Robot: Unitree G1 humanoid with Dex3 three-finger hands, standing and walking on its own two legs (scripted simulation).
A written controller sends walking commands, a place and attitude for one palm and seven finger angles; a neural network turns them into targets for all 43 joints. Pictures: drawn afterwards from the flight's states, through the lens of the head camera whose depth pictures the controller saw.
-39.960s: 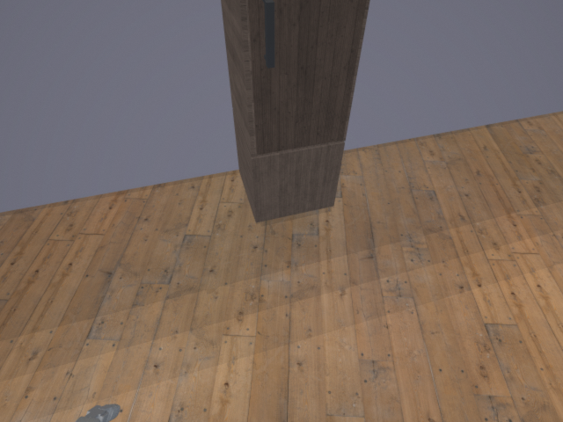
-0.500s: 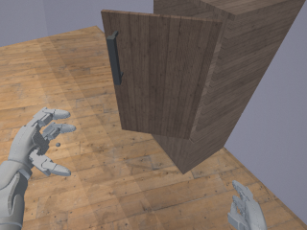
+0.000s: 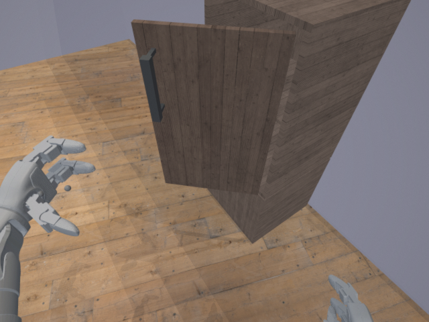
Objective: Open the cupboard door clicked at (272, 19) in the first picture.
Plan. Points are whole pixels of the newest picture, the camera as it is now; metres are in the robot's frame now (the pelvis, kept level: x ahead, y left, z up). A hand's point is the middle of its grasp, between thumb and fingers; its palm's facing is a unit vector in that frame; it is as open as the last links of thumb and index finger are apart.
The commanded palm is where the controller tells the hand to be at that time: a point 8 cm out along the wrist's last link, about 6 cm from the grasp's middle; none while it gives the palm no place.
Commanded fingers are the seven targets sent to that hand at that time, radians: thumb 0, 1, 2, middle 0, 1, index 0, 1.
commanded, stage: raise the hand with hooked fingers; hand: left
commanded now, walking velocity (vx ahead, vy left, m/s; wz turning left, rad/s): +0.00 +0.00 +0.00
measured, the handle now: (154, 86) +0.62 +0.20 +0.11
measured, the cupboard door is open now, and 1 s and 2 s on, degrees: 47 47 47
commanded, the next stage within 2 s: move the hooked fingers beside the handle in 0.28 s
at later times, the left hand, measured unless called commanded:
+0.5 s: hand (81, 184) +0.30 +0.25 +0.13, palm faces -0.02 -1.00 -0.03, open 13.9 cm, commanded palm +0.28 +0.30 +0.13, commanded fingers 0.00 -0.50 0.30 -0.30 -1.20 -0.30 -1.20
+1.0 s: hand (98, 143) +0.40 +0.26 +0.13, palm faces -0.05 -1.00 +0.00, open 13.9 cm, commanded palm +0.38 +0.31 +0.13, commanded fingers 0.00 -0.50 0.30 -0.30 -1.20 -0.30 -1.20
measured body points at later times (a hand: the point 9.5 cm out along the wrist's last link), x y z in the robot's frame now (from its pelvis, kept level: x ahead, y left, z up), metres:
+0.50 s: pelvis +0.00 -0.03 +0.00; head +0.00 -0.04 +0.45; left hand +0.29 +0.30 +0.13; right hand +0.17 -0.27 -0.08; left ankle +0.03 +0.08 -0.73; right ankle -0.01 -0.11 -0.73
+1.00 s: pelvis +0.00 -0.01 -0.01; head +0.04 -0.01 +0.44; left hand +0.39 +0.31 +0.13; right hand +0.10 -0.28 -0.10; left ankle +0.03 +0.08 -0.73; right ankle -0.01 -0.11 -0.73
